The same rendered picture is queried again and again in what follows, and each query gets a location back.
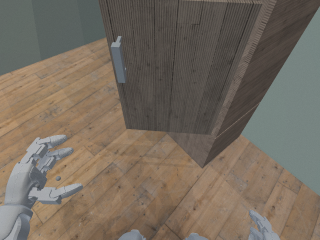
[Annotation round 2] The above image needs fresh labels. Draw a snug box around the handle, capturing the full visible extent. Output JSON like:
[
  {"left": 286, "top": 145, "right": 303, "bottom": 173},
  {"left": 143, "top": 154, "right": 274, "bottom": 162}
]
[{"left": 111, "top": 36, "right": 127, "bottom": 83}]

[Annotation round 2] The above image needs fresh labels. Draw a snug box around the robot right shin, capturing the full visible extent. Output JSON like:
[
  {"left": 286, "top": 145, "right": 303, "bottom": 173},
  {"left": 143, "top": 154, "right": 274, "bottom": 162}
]
[{"left": 189, "top": 233, "right": 199, "bottom": 237}]

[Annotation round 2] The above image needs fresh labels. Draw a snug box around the robot left hand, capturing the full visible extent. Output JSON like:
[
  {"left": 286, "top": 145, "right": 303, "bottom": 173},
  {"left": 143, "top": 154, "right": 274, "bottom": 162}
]
[{"left": 4, "top": 134, "right": 83, "bottom": 209}]

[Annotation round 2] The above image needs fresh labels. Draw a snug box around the robot right hand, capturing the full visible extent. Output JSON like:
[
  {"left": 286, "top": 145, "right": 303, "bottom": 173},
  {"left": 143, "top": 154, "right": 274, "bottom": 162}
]
[{"left": 248, "top": 210, "right": 281, "bottom": 240}]

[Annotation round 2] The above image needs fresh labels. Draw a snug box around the robot left forearm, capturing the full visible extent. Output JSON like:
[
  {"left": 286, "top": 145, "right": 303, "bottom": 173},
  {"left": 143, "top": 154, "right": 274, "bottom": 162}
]
[{"left": 0, "top": 204, "right": 33, "bottom": 240}]

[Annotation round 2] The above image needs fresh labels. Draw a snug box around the cupboard door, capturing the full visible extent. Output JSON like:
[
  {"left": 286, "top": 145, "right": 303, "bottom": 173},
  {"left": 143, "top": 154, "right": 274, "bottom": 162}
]
[{"left": 98, "top": 0, "right": 263, "bottom": 135}]

